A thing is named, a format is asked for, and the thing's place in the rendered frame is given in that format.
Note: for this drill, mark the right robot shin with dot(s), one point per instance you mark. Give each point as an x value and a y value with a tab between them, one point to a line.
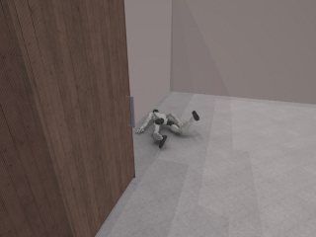
187	124

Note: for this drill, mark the robot left forearm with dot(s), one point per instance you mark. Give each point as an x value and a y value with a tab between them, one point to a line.
146	122

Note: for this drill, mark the robot right forearm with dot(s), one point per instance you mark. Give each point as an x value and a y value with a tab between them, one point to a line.
175	118

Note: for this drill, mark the robot left upper arm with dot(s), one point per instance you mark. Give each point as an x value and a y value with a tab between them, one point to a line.
150	116

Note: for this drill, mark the robot right upper arm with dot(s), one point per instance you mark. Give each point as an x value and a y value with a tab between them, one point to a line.
168	115

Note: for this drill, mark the handle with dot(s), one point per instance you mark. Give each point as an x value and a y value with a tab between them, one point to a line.
132	116

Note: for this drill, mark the left robot hand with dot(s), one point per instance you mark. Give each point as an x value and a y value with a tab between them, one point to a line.
142	129

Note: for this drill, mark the right robot foot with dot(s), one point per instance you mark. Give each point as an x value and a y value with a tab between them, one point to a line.
196	117

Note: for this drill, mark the wardrobe door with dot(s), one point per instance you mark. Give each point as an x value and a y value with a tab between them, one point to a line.
29	202
73	58

